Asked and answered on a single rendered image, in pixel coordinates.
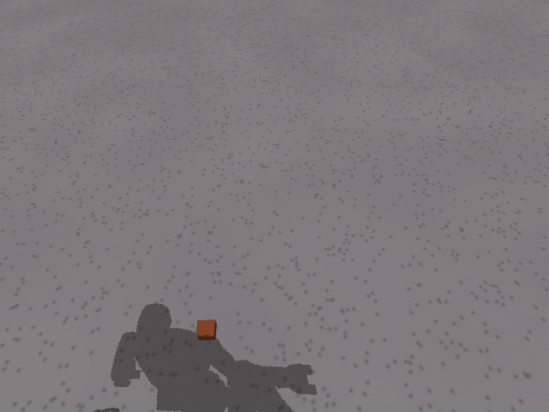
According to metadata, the small box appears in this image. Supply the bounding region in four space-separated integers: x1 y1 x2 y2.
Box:
197 320 217 340

